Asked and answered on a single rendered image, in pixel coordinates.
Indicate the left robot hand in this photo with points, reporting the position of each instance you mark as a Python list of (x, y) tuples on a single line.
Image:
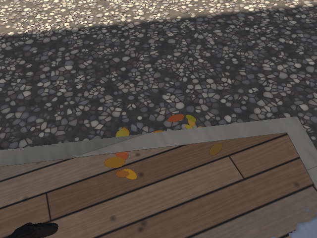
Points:
[(38, 230)]

